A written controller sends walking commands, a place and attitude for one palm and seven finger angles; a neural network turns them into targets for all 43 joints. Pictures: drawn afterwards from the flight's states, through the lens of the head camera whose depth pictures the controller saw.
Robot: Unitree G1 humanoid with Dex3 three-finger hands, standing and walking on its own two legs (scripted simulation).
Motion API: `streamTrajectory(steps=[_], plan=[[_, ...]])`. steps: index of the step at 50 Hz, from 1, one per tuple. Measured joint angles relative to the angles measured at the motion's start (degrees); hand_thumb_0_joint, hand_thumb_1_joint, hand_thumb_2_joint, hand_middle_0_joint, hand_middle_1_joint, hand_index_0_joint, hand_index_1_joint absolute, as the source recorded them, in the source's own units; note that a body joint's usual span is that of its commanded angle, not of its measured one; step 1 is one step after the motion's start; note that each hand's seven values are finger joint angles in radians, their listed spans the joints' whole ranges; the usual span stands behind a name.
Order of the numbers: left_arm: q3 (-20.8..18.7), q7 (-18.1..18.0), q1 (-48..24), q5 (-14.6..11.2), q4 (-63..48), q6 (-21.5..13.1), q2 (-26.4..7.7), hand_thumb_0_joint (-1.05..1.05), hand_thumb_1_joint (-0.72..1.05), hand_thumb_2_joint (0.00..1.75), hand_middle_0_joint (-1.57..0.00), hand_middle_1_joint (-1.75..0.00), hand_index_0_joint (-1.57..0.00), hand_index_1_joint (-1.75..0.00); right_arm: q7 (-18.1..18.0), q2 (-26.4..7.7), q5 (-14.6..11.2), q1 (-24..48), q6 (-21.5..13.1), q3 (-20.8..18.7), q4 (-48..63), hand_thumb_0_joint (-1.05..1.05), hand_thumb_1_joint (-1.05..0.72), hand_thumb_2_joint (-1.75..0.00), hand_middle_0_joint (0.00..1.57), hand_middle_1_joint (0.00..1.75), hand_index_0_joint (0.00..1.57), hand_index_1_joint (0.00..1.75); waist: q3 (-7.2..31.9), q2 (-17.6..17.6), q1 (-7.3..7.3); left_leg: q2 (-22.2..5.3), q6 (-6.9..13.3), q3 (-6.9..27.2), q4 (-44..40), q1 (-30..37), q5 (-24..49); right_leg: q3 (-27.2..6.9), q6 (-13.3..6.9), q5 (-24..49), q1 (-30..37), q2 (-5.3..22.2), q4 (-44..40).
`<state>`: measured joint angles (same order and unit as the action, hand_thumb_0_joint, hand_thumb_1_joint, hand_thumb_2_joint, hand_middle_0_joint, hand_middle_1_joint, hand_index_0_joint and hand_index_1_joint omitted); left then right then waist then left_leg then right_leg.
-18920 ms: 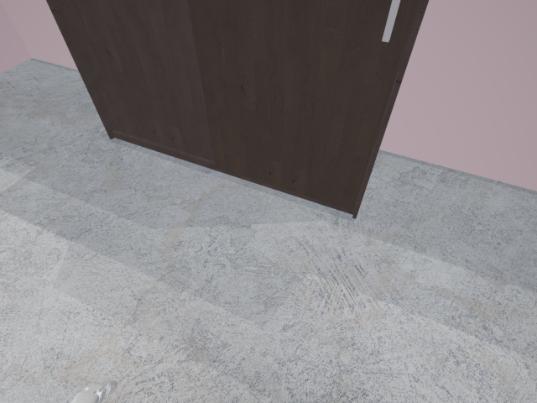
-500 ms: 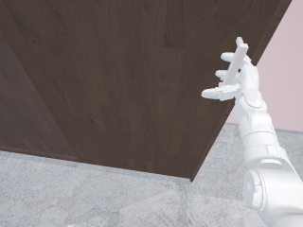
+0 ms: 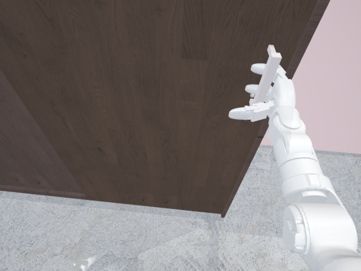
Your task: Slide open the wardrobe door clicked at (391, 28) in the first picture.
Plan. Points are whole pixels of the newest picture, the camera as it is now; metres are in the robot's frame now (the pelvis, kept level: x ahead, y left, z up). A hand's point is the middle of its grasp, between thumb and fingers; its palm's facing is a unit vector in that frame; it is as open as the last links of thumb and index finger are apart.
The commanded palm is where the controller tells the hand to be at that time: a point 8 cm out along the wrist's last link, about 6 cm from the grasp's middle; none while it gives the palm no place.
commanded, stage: slide the fingers in behind the handle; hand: right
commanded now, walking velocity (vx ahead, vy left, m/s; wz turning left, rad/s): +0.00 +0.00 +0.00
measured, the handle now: (261, 84) +0.51 -0.14 +0.17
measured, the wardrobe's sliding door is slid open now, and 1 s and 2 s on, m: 0.00 0.00 0.00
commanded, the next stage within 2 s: grip the handle and tug to test in 0.04 s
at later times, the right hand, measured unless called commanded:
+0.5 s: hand (254, 96) +0.45 -0.11 +0.17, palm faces +0.05 +1.00 +0.00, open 11.2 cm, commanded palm +0.42 -0.15 +0.17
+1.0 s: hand (254, 96) +0.45 -0.11 +0.18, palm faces +0.06 +1.00 +0.01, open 5.7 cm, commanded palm +0.42 -0.15 +0.17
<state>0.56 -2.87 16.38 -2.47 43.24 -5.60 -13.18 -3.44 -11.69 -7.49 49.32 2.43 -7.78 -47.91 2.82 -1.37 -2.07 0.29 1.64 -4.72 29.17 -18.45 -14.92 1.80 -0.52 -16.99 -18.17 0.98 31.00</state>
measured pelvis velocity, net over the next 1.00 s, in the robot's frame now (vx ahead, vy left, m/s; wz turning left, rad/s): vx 0.01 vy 0.00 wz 0.02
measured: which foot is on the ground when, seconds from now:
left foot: down 0.00-1.00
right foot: down 0.00-1.00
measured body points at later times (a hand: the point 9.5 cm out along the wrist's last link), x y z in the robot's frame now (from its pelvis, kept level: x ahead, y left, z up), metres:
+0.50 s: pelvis +0.00 +0.00 +0.00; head +0.01 +0.00 +0.45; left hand +0.08 +0.25 -0.12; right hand +0.44 -0.17 +0.18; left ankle +0.00 +0.10 -0.73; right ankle -0.01 -0.11 -0.73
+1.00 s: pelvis +0.01 +0.00 +0.00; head +0.02 +0.00 +0.45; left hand +0.11 +0.25 -0.11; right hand +0.44 -0.17 +0.18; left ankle +0.00 +0.10 -0.73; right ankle -0.01 -0.11 -0.73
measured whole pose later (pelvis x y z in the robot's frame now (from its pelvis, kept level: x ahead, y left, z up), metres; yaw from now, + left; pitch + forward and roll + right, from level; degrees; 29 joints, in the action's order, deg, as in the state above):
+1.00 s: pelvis +0.01 +0.00 +0.00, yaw +1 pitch +3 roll +1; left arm 0.0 -3.2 16.0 -2.5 42.0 -3.6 -13.2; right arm -4.0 -11.0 -7.7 42.4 6.9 -8.7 -37.2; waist 3.0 -1.5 -1.8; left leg 0.8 1.5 -3.7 26.3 -15.2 -14.2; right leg 2.7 -0.5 -16.7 -14.7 1.3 28.3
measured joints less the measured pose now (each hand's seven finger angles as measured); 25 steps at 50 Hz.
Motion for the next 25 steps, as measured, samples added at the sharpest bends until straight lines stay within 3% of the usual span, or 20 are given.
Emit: streamTrajectory(steps=[13,25], plan=[[0.2,-0.1,0.6,0.1,-0.2,0.5,0.1,0.00,0.91,0.90,-0.20,-0.30,-0.21,-0.30,0.6,-0.5,0.1,-0.5,-0.2,-1.0,0.0,-0.01,0.46,-0.32,0.26,1.21,0.28,1.20,0.1,0.3,-0.68,0.1,-0.2,0.6,-0.2,0.0,0.4,0.5,-0.2,0.1,0.2,0.1,0.0],[-0.3,-0.1,1.4,-0.1,0.1,0.8,-0.1,0.01,0.91,0.90,-0.20,-0.30,-0.20,-0.30,-0.3,-0.3,-0.2,-3.6,0.9,-1.1,4.2,0.00,0.05,-0.49,0.28,1.26,0.29,1.26,0.2,0.0,-0.57,0.3,-0.2,1.1,-1.2,1.2,0.9,1.0,-0.2,0.3,1.5,0.2,-0.9]])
